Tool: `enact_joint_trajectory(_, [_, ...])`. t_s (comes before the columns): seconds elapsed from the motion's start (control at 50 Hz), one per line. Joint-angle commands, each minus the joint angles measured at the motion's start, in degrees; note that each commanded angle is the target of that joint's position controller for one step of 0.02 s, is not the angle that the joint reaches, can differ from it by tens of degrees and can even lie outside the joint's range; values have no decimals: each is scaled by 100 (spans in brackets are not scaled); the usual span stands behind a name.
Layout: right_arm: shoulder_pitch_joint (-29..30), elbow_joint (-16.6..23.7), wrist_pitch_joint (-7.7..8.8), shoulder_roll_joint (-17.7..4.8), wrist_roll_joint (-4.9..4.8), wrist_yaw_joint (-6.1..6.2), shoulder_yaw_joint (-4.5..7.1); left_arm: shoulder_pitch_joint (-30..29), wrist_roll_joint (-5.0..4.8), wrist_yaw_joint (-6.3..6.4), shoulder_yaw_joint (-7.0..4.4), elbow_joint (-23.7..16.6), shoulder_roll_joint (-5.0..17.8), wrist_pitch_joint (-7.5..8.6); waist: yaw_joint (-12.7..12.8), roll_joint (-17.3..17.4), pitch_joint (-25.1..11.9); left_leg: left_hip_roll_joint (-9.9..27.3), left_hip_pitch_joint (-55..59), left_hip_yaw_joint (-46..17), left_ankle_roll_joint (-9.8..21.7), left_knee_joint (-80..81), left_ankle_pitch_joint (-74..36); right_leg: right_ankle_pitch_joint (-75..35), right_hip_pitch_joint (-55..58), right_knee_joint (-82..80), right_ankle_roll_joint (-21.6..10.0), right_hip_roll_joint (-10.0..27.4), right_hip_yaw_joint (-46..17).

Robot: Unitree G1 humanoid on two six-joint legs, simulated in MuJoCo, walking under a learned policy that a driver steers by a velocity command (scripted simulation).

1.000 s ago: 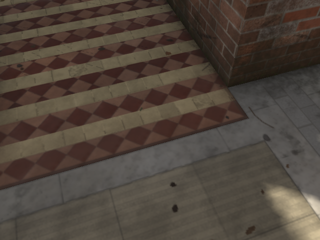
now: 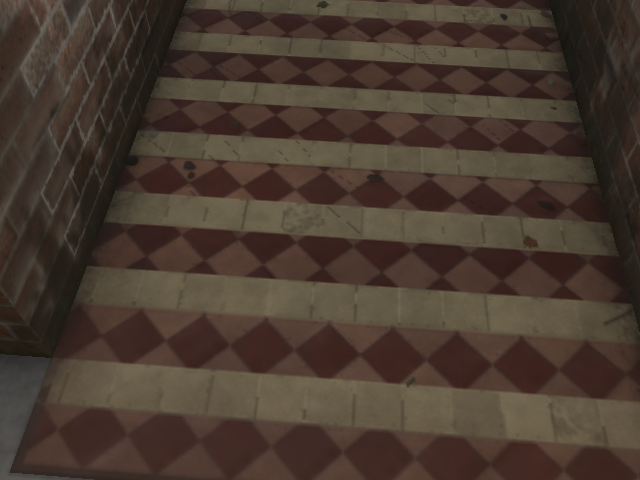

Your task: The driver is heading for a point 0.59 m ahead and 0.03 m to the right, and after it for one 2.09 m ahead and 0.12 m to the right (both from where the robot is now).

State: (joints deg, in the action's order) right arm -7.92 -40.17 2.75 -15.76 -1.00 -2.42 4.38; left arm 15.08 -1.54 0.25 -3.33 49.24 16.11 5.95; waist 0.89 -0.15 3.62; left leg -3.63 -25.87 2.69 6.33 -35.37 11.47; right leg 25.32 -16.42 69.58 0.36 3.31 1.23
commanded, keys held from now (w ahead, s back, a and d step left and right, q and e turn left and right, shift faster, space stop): w+q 0.16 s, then w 0.46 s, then no key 0.08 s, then e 0.30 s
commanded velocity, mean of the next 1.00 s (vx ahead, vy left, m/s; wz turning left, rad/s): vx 0.40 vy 0.00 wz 0.15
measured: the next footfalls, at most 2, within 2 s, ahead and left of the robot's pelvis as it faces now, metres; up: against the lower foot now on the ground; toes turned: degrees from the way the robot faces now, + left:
right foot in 0.40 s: +0.42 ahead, -0.11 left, +0.00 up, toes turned +11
left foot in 0.88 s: +0.60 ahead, +0.16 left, +0.00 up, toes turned +7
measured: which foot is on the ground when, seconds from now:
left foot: down 0.00-0.42, up 0.44-0.86, down 0.88-1.00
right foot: up 0.00-0.38, down 0.40-0.88, up 0.90-1.00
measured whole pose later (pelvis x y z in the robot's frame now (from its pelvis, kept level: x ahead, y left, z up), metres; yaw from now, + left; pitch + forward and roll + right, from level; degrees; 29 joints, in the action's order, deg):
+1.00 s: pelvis +0.48 +0.03 +0.01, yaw +5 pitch +3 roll -1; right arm -3.5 -37.8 1.8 -14.1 1.0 1.1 2.0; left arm 16.2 -1.1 1.2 -3.3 46.2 18.0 0.6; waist 2.6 -1.6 2.4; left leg 1.5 -25.1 2.0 0.9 -28.4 5.9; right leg 32.6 -25.3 62.8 3.2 -1.2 -2.5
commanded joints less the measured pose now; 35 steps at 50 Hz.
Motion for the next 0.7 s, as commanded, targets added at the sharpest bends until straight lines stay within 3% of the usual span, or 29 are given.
enact_joint_trajectory(0.02, [-639, 232, 125, -600, 6, 52, 173, -416, 99, 26, -145, -712, 725, 300, -214, -4, -916, 1605, 2640, -2650, 1156, 1924, -922, -521, -2536, 106, -138, 361, -621])
enact_joint_trajectory(0.04, [-450, 331, 128, -546, 58, 74, 140, -273, 150, 17, -178, -703, 740, 214, -37, 111, -788, 1460, 2126, -2422, 1115, 2055, -1225, -684, -2162, -130, -91, 448, -644])
enact_joint_trajectory(0.1, [-539, 330, 170, -739, 34, 153, 191, -313, 247, 23, -160, -817, 541, 35, 72, 80, -642, 1271, 1446, -2027, 1166, 2267, -1915, -1059, -1916, -839, 172, 374, -484])
enact_joint_trajectory(0.14, [-723, 282, 161, -863, 15, 232, 227, -758, 266, 41, -112, -986, 431, 4, -48, 152, -487, 1116, 1276, -1793, 1067, 2288, -1967, -1674, -2031, -1615, 307, 261, -414])
enact_joint_trajectory(0.2, [-942, 200, 116, -812, -17, 292, 204, -1326, 226, -23, -24, -1105, 262, 38, -312, 414, -435, 841, 1203, -1464, 749, 2178, -1474, -2842, -1704, -3024, 297, 16, -332])
enact_joint_trajectory(0.24, [-1178, 86, 118, -793, -16, 294, 184, -1643, 173, -97, 5, -1177, 247, 81, -506, 503, -404, 924, 1251, -1534, 665, 2162, -1107, -3316, -1443, -3511, 253, -95, -271])
enact_joint_trajectory(0.3, [-1437, -63, 108, -791, -24, 289, 168, -1929, 135, -182, -31, -1323, 416, 152, -614, 553, -293, 1234, 1856, -1887, 640, 1841, -1014, -3042, -1607, -3904, 54, -122, -357])
enact_joint_trajectory(0.36, [-1414, -119, 54, -864, 2, 312, 190, -1721, 132, -220, -99, -1349, 586, 209, -437, 730, -283, 1482, 2371, -2189, 518, 1472, -1565, -2290, -1410, -4147, -220, -196, -295])
enact_joint_trajectory(0.38, [-1299, -98, 33, -856, 1, 315, 182, -1338, 142, -208, -150, -1257, 659, 227, -201, 766, -423, 1370, 2402, -2111, 426, 1121, -2285, -2232, -892, -4352, -353, -316, -148])
enact_joint_trajectory(0.4, [-1219, -66, 22, -761, 26, 326, 134, -722, 192, -178, -238, -1109, 823, 249, 103, 578, -886, 1061, 2282, -1879, 260, 277, -2781, -2391, 61, -4421, -545, -232, -221])
enact_joint_trajectory(0.42, [-1177, 70, 24, -568, 118, 337, 33, 239, 257, -145, -307, -1006, 1116, 252, 496, 70, -1733, 696, 1429, -1515, 51, -1268, -1863, -2587, 1633, -4202, -945, 634, -1148])
enact_joint_trajectory(0.44, [-2082, 54, 115, -162, -34, 326, -85, 836, 238, -181, -435, -757, 1490, 185, 223, -1698, -2423, -179, -849, -981, -400, -3268, 1207, -1393, 3712, -4599, -1896, 1773, -3684])
enact_joint_trajectory(0.46, [-1928, -33, 169, -573, -87, 319, -46, 932, 59, -209, -305, -722, 959, 157, 396, -1373, -2147, 16, -1726, -1382, -406, -3966, 2073, -120, 3707, -5158, -1827, 1898, -4544])
enact_joint_trajectory(0.48, [-1257, 82, 189, -862, -124, 302, 29, 602, 49, -178, -224, -773, 701, 119, 477, -757, -1298, 293, -2034, -1308, -384, -4138, 1574, 8, 3009, -5272, -1560, 1701, -3751])
enact_joint_trajectory(0.5, [-831, 192, 204, -805, -57, 302, 2, 237, 130, -160, -178, -850, 659, 66, 351, -258, -876, 566, -1879, -1025, -385, -3946, 1124, -574, 2227, -5366, -1419, 1480, -3086])
enact_joint_trajectory(0.52, [-602, 252, 220, -736, 41, 292, 14, 26, 178, -170, -131, -849, 559, 45, 214, -117, -511, 740, -1732, -929, -407, -3559, 866, -1259, 1578, -5520, -1407, 1273, -2650])
enact_joint_trajectory(0.54, [-674, 236, 203, -673, 61, 283, 32, -89, 226, -170, -81, -855, 457, 61, 37, -256, -480, 899, -1397, -912, -413, -3271, 696, -1711, 1210, -5641, -1337, 1080, -2293])
enact_joint_trajectory(0.58, [-885, 160, 147, -473, 26, 274, 0, -101, 180, -181, -70, -795, 444, 90, -98, -487, -523, 957, -1087, -759, -485, -2856, 618, -2265, 914, -5827, -1363, 891, -1836])
enact_joint_trajectory(0.64, [-486, 287, 121, -325, 92, 294, -62, -13, 135, -143, -131, -679, 704, 85, -62, -388, -340, 1005, -1189, -581, -648, -1932, 188, -3216, 742, -6018, -1438, 873, -1335])
enact_joint_trajectory(0.7, [-109, 333, 167, -165, 116, 270, -132, 77, 134, -81, -144, -551, 811, -20, 41, -393, -424, 815, -672, -369, -719, -743, -674, -4789, 693, -5773, -1195, 599, -594])
Keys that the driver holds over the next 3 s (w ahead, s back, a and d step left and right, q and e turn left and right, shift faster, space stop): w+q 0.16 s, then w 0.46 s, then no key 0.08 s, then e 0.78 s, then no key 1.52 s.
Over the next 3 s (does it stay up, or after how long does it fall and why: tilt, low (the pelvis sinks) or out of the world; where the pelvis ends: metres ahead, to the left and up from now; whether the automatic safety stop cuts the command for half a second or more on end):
stays up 0.53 0.04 0.02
